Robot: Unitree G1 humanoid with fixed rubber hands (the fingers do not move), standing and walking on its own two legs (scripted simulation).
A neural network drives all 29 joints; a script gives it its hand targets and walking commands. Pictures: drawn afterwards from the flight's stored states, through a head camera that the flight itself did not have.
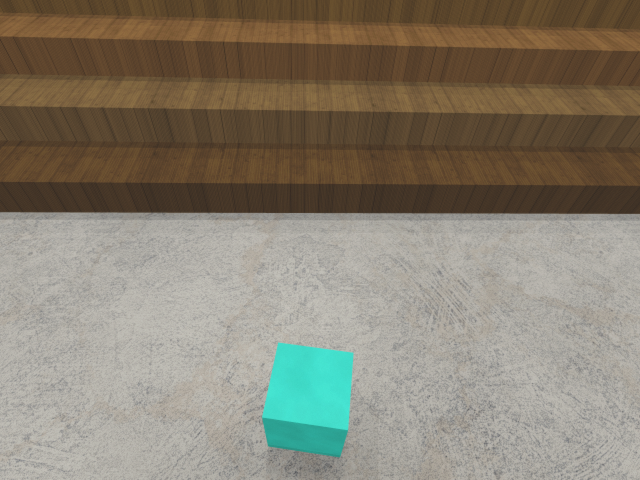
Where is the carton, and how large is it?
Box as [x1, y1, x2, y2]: [262, 342, 353, 456]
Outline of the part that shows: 278,342 262,415 268,445 339,456 346,435 348,424 353,353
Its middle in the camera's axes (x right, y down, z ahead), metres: -0.02 +0.47 +1.10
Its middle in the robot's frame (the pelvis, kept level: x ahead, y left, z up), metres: +0.46 +0.01 -0.65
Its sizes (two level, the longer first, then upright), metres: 0.210 0.200 0.250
